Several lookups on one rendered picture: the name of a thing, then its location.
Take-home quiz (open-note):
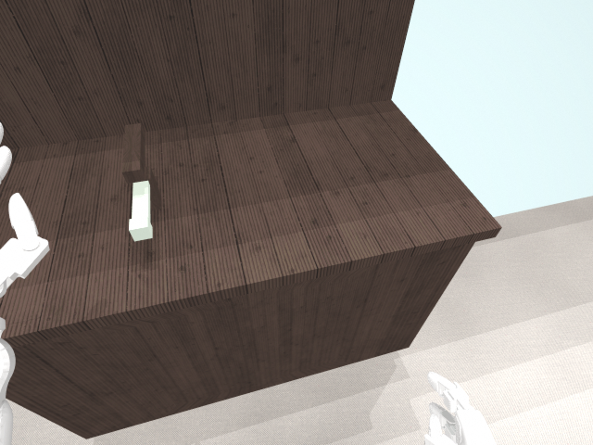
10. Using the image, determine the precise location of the tap lever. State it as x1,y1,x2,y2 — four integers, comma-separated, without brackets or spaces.
129,181,153,241

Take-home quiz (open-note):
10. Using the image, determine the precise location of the counter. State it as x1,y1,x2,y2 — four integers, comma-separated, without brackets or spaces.
0,0,502,439

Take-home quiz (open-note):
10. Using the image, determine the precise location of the left robot hand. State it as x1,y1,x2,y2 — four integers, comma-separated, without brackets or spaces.
0,122,50,298

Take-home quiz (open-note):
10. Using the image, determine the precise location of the right robot hand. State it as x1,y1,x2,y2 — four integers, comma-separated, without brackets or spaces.
424,372,496,445

